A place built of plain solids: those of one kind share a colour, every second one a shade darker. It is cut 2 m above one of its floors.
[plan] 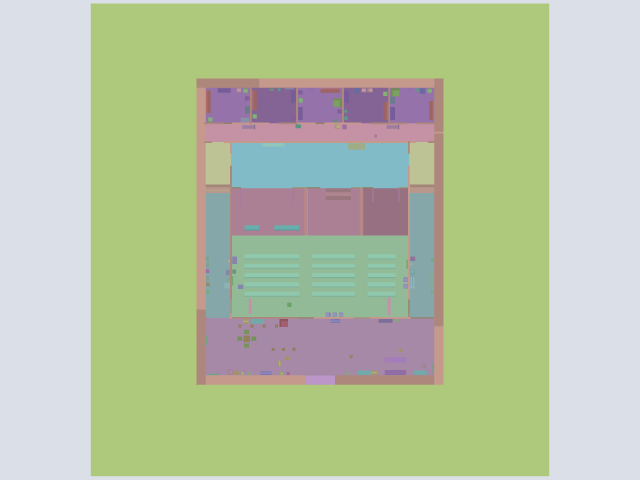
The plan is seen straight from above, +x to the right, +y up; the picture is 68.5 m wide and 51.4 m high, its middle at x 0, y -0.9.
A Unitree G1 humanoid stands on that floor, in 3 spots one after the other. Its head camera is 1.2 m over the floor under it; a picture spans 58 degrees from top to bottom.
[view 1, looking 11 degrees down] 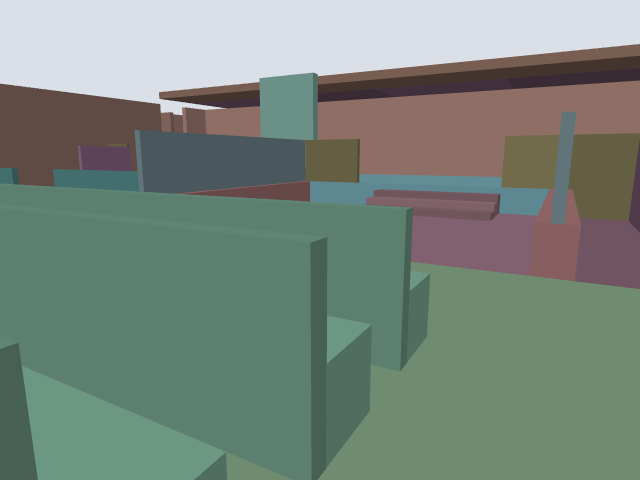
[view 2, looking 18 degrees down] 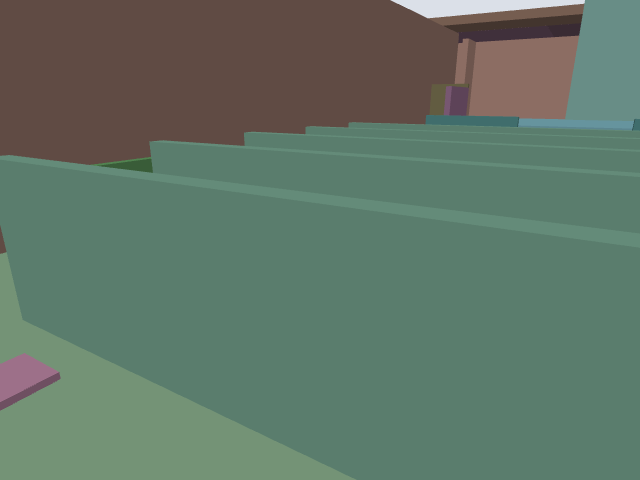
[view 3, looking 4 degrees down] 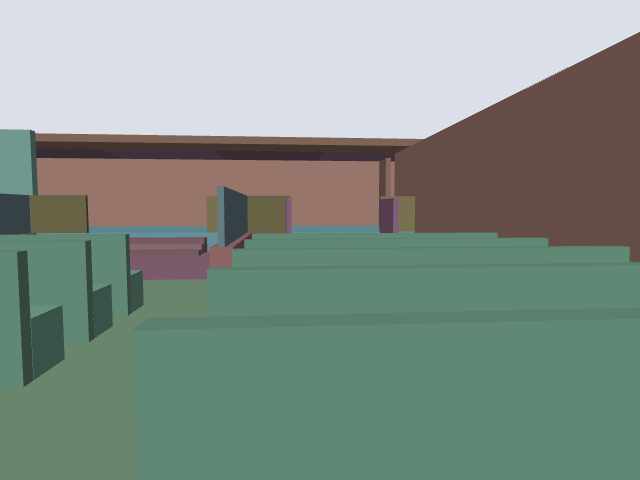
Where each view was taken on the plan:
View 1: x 4.42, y -5.19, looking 119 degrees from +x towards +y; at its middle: seats_parterre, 1.47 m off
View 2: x -5.47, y -8.01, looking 121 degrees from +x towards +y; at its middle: seats_parterre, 1.25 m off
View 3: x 5.47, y -8.01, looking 85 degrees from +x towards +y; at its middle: seats_parterre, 4.05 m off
